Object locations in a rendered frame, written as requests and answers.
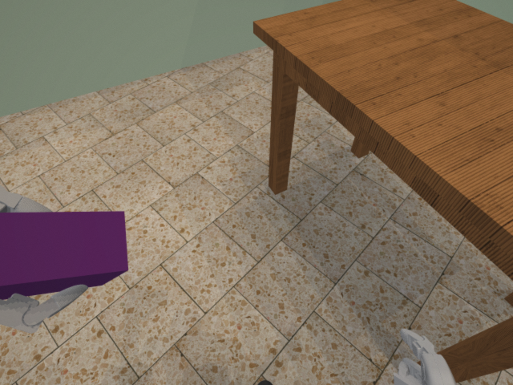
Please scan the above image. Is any sponge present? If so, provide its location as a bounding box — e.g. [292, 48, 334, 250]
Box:
[0, 211, 128, 300]

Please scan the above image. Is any table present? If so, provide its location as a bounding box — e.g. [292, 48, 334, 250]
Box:
[253, 0, 513, 383]

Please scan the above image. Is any right robot hand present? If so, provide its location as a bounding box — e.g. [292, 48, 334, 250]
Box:
[394, 328, 457, 385]

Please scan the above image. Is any left robot hand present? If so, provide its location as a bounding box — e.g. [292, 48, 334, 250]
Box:
[0, 185, 88, 334]

